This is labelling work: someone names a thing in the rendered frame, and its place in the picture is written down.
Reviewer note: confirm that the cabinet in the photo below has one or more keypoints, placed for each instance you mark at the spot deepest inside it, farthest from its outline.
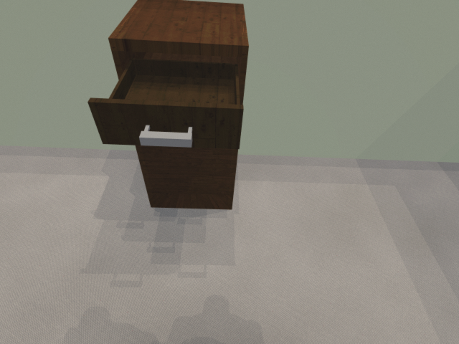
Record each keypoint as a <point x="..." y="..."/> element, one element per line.
<point x="196" y="31"/>

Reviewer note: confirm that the handle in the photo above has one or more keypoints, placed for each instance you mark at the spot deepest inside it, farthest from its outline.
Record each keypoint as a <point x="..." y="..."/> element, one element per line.
<point x="169" y="139"/>

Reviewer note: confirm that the drawer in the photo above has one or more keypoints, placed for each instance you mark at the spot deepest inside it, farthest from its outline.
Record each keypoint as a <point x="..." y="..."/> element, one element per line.
<point x="171" y="96"/>

